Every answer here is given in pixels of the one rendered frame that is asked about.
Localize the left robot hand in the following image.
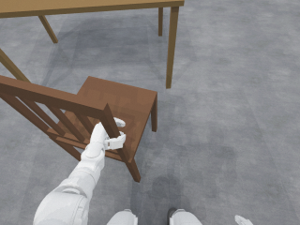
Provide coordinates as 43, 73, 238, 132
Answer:
90, 117, 127, 150

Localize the robot left forearm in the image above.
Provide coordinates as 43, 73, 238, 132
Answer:
33, 142, 105, 225

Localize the right robot hand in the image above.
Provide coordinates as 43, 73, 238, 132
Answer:
234, 215, 253, 225

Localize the left robot upper arm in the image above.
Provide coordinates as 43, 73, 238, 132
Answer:
35, 191, 90, 225

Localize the left robot thigh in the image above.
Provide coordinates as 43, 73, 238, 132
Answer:
107, 211, 138, 225

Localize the chair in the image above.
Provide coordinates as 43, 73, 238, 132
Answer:
0, 75, 158, 183

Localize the right robot shin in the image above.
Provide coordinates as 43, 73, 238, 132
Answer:
173, 209, 185, 215

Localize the table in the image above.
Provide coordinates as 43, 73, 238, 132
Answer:
0, 0, 185, 89

